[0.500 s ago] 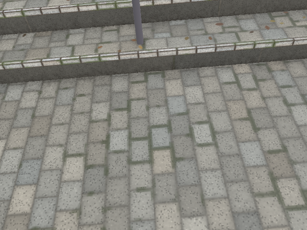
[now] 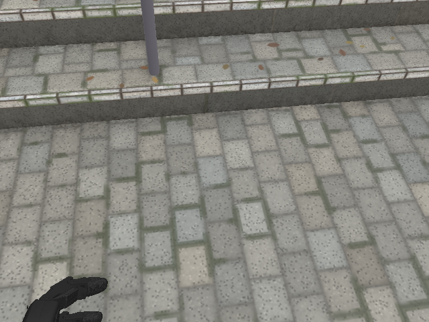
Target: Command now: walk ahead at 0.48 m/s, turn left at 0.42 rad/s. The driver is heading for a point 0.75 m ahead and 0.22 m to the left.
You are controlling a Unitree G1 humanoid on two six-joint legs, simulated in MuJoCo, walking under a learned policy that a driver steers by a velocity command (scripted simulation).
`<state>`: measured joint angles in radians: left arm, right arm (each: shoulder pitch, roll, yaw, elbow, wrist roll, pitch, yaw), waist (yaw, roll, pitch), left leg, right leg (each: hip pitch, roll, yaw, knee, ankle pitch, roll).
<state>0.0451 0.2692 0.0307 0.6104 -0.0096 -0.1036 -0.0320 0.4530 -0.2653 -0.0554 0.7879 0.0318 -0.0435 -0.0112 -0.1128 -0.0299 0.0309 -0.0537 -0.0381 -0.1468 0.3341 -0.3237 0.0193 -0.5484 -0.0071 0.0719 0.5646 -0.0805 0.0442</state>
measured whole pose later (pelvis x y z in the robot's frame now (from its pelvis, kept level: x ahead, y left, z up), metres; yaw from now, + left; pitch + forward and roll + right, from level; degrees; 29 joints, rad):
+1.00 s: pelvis +0.51 +0.13 +0.00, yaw +35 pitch +2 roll +0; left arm 0.02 0.29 0.03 0.66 0.00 -0.10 -0.03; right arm 0.36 -0.31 -0.06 0.71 0.02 -0.04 -0.01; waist -0.09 -0.05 0.04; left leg -0.09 -0.12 -0.19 0.42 -0.33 0.08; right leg -0.57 -0.02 0.10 0.53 0.03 0.05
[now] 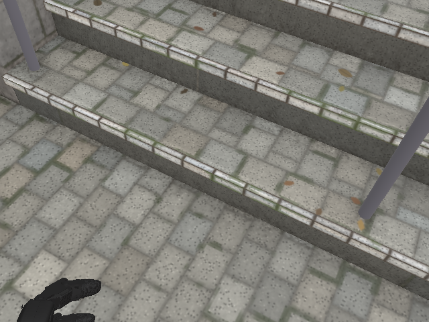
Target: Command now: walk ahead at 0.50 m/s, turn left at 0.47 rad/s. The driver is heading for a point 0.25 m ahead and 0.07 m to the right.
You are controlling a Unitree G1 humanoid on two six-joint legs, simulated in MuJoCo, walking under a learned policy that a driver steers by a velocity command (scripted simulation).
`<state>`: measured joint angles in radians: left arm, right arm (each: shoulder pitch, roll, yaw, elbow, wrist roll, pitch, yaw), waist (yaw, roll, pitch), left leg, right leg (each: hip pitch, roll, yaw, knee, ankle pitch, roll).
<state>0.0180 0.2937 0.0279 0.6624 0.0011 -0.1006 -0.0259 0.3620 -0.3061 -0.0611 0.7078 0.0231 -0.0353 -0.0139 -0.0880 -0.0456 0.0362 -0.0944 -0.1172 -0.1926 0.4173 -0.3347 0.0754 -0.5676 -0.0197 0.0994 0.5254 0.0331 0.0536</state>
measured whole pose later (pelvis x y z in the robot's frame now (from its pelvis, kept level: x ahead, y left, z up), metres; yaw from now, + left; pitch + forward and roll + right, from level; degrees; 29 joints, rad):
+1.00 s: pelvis +0.20 +0.00 +0.00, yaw +5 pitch -2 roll +0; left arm 0.18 0.27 0.00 0.97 0.01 0.01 0.03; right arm 0.16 -0.24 -0.03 0.83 -0.01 0.01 -0.02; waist 0.02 0.00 0.04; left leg -0.24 -0.03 -0.05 0.53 -0.26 0.01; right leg -0.14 -0.02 0.00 0.50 -0.32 0.03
